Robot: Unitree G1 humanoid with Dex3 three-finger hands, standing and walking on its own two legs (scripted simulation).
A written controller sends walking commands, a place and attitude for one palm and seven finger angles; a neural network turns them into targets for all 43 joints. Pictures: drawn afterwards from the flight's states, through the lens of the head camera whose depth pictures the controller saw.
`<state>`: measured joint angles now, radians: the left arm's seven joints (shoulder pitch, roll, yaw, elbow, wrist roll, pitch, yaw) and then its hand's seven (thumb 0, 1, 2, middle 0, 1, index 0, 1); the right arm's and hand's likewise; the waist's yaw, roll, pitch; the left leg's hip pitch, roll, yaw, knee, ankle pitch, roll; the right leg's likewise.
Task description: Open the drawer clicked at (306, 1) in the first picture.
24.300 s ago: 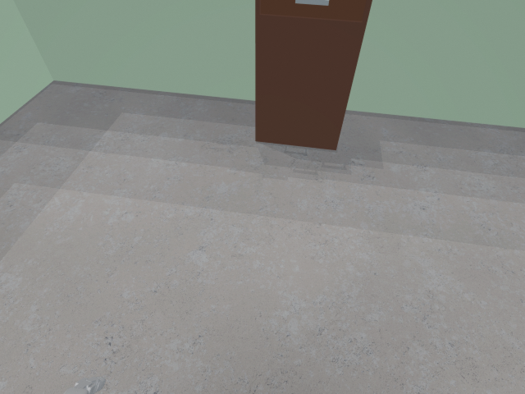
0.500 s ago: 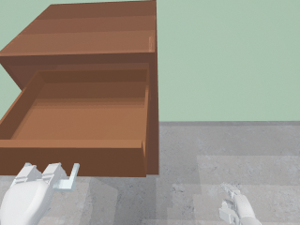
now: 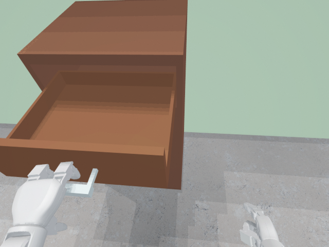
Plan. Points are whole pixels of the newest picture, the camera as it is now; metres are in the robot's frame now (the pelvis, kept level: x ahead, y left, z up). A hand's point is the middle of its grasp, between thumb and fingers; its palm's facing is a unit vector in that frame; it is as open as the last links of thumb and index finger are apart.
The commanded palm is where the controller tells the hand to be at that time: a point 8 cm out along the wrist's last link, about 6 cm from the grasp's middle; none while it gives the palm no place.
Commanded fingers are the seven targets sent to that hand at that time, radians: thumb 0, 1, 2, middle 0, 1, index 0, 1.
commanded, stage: open the thumb to release the handle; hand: left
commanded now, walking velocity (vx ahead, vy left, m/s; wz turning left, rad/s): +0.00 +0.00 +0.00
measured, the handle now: (65, 180) +0.22 +0.27 +0.06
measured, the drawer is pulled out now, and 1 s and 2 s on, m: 0.30 0.29 0.29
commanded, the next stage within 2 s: lift the hand off the handle in 0.02 s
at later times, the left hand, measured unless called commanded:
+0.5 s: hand (60, 197) +0.19 +0.27 +0.04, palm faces +0.03 -0.05 -1.00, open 13.5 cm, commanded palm +0.17 +0.27 +0.10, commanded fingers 0.00 -0.50 0.30 -0.30 -1.20 -0.30 -1.20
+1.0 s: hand (50, 183) +0.19 +0.26 +0.11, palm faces +0.07 -0.05 -1.00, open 13.6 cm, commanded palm +0.16 +0.26 +0.18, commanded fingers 0.00 -0.50 0.30 -0.30 -1.20 -0.30 -1.20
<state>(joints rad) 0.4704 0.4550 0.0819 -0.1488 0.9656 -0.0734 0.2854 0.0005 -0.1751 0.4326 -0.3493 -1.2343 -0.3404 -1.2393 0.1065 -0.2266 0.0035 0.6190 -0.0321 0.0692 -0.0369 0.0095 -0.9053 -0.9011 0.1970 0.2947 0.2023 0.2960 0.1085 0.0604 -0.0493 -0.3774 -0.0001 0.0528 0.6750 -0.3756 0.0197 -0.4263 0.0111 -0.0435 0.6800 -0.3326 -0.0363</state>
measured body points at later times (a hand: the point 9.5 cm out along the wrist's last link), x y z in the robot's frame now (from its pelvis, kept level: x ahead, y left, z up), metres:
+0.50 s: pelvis -0.01 +0.00 +0.00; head +0.01 -0.03 +0.45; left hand +0.18 +0.27 +0.09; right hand +0.20 -0.21 -0.11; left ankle -0.02 +0.11 -0.72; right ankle +0.01 -0.10 -0.72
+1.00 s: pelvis -0.01 +0.00 +0.02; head -0.01 -0.04 +0.47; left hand +0.18 +0.26 +0.17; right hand +0.22 -0.20 -0.08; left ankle -0.02 +0.11 -0.72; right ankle +0.01 -0.10 -0.72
